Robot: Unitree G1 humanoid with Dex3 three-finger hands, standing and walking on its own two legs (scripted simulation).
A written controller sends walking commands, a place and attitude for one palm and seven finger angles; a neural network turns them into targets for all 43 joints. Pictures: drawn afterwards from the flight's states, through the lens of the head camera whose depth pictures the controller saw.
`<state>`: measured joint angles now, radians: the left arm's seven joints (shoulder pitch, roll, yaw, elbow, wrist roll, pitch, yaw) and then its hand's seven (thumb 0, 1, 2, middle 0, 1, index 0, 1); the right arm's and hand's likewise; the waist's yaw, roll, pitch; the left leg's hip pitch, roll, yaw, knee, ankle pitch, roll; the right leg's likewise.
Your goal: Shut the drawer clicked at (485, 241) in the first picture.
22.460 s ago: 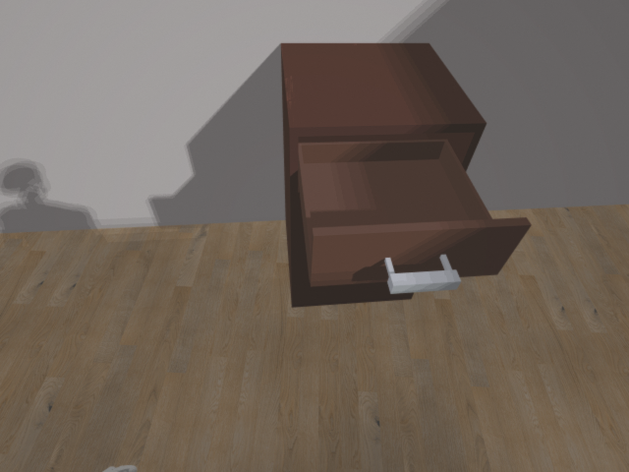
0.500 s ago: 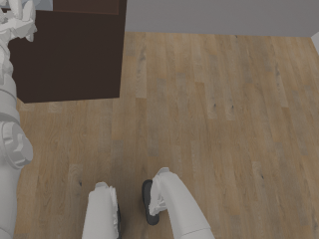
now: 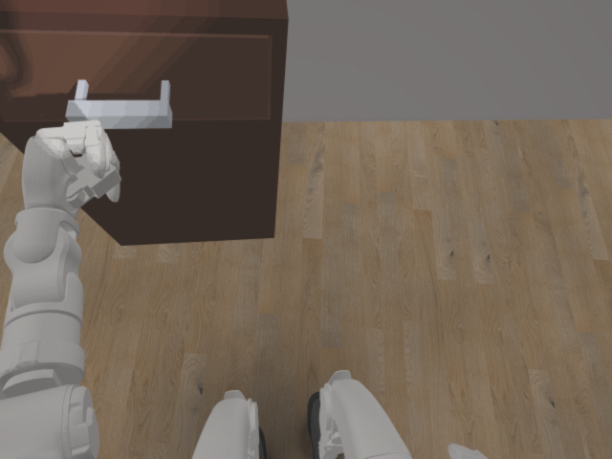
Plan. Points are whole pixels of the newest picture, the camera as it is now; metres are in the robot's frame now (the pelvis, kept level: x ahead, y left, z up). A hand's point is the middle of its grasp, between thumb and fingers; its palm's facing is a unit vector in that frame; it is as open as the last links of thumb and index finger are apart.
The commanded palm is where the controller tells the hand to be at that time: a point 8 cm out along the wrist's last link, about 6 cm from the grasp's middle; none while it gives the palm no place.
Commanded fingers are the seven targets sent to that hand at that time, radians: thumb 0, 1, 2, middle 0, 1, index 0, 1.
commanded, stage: draw the hand back to the body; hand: left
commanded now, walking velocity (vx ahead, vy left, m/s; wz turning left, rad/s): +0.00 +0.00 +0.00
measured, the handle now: (123, 101) +0.60 +0.23 -0.01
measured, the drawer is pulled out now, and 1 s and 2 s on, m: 0.00 0.00 0.00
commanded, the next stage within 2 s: step back with the hand held close in 1.16 s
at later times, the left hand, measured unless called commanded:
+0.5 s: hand (1, 266) +0.31 +0.23 +0.14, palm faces +0.23 -0.94 -0.27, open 3.3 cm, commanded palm +0.27 +0.27 +0.17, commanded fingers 0.00 0.90 0.90 -1.40 -1.60 -1.40 -1.60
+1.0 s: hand out of the picture +0.20 +0.23 +0.27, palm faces +0.42 -0.82 -0.40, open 3.3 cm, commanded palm +0.14 +0.27 +0.28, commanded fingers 0.00 0.90 0.90 -1.40 -1.60 -1.40 -1.60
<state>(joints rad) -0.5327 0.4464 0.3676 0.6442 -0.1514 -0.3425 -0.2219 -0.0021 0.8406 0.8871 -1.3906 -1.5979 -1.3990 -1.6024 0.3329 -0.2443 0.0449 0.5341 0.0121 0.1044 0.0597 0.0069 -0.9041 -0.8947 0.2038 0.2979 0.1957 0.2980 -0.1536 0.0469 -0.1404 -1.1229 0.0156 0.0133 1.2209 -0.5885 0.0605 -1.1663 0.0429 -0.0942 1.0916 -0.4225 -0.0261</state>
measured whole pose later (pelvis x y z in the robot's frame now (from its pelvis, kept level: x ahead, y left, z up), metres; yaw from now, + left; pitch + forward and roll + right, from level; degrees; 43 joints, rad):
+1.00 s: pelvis +0.03 -0.01 +0.10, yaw +3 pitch -3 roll -1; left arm 0.53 0.36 0.28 -0.48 -0.08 -0.09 0.10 0.02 0.89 0.90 -1.40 -1.60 -1.41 -1.60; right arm 0.23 -0.24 0.04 0.58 0.01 -0.10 -0.05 0.02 -0.90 -0.90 0.20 0.30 0.20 0.30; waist 0.06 0.08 -0.02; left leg -0.07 -0.02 0.01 0.47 -0.34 0.04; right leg -0.15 0.03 -0.07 0.44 -0.23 -0.03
